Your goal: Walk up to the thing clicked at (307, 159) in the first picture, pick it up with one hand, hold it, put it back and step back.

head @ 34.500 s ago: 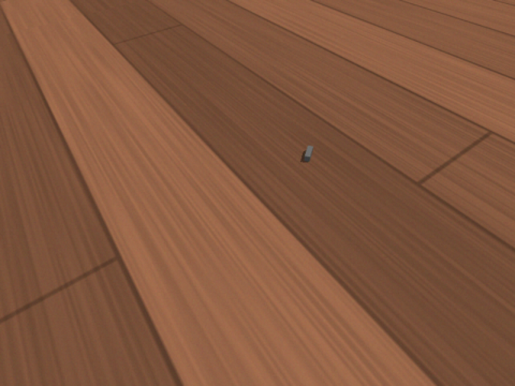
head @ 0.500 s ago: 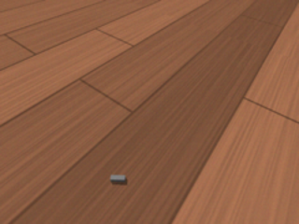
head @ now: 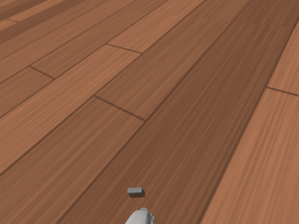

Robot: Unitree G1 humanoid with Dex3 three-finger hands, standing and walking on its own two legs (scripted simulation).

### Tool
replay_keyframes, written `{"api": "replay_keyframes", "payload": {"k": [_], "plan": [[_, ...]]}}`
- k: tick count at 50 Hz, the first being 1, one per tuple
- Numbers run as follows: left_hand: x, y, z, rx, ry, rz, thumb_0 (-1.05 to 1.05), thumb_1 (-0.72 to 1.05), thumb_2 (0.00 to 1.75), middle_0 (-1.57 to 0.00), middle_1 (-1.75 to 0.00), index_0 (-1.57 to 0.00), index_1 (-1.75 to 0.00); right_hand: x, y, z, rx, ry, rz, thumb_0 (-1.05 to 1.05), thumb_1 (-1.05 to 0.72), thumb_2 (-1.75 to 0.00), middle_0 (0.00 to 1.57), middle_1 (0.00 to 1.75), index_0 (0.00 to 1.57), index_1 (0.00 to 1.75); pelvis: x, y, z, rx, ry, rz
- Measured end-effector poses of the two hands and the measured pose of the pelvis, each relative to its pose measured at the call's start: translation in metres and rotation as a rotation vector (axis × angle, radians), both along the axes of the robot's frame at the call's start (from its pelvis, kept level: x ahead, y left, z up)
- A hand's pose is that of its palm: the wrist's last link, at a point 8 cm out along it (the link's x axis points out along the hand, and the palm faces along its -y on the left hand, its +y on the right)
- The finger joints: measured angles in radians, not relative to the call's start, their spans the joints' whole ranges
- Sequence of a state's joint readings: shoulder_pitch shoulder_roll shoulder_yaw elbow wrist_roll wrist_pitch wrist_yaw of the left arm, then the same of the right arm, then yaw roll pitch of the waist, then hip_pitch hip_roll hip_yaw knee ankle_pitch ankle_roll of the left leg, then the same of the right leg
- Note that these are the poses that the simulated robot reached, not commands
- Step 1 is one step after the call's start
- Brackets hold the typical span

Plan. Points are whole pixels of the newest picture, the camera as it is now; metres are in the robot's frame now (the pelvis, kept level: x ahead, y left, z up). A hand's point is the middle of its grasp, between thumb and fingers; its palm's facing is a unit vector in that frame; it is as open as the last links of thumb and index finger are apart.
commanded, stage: walk up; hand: left
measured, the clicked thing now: (135, 191) +0.46 +0.25 -0.75
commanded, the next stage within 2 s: none
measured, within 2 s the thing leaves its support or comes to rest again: neither
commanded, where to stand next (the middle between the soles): +0.08 +0.03 m, yaw +0 degrees
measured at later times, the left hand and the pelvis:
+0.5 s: hand out of the picture +0.15 +0.31 -0.15, palm faces -0.03 -0.89 -0.45, open 7.4 cm; pelvis +0.07 +0.03 -0.02, yaw +0 degrees
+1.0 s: hand out of the picture +0.11 +0.33 -0.17, palm faces +0.04 -0.94 -0.33, open 7.4 cm; pelvis +0.05 +0.06 -0.01, yaw +2 degrees
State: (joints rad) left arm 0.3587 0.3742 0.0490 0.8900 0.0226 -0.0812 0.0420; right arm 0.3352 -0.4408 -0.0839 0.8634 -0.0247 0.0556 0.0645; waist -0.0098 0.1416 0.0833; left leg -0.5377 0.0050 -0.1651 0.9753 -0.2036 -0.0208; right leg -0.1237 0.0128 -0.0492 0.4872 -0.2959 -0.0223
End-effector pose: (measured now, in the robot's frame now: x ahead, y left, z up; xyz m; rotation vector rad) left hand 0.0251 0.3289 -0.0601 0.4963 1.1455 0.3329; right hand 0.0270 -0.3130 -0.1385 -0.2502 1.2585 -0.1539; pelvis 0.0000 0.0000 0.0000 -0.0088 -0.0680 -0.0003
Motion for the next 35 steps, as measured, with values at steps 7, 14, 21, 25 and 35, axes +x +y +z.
{"api": "replay_keyframes", "payload": {"k": [7, 14, 21, 25, 35], "plan": [[0.043, 0.013, -0.033, -0.058, 0.002, 0.0, 0.0, 0.9, 0.89, -0.21, -0.3, -0.2, -0.3, 0.025, 0.028, -0.007, -0.036, 0.084, 0.025, 0.01, -0.9, -0.9, 0.2, 0.3, 0.2, 0.29, 0.017, 0.018, -0.014, -0.003, 0.03, 0.017], [0.079, 0.012, -0.06, -0.16, 0.026, -0.068, 0.0, 0.9, 0.89, -0.21, -0.3, -0.2, -0.3, 0.068, 0.047, 0.022, -0.069, -0.051, 0.047, 0.0, -0.9, -0.9, 0.2, 0.3, 0.2, 0.29, 0.029, 0.037, -0.011, 0.003, 0.031, 0.024], [0.107, 0.017, -0.049, -0.157, -0.005, -0.089, 0.0, 0.9, 0.89, -0.21, -0.3, -0.2, -0.3, 0.089, 0.035, 0.04, -0.117, -0.109, 0.024, 0.0, -0.9, -0.9, 0.2, 0.3, 0.21, 0.3, 0.061, 0.039, -0.005, 0.003, 0.033, 0.016], [0.12, 0.021, -0.05, -0.102, -0.048, -0.061, 0.0, 0.9, 0.89, -0.21, -0.3, -0.2, -0.3, 0.104, 0.027, 0.021, -0.111, -0.106, 0.011, 0.0, -0.9, -0.9, 0.2, 0.3, 0.2, 0.3, 0.068, 0.032, -0.018, 0.016, 0.014, 0.009], [0.112, 0.029, -0.039, -0.071, -0.048, -0.045, 0.0, 0.9, 0.89, -0.21, -0.3, -0.2, -0.3, 0.123, 0.053, -0.005, -0.052, -0.082, 0.054, 0.0, -0.9, -0.9, 0.2, 0.3, 0.2, 0.29, 0.046, 0.045, -0.019, 0.025, 0.037, 0.027]]}}
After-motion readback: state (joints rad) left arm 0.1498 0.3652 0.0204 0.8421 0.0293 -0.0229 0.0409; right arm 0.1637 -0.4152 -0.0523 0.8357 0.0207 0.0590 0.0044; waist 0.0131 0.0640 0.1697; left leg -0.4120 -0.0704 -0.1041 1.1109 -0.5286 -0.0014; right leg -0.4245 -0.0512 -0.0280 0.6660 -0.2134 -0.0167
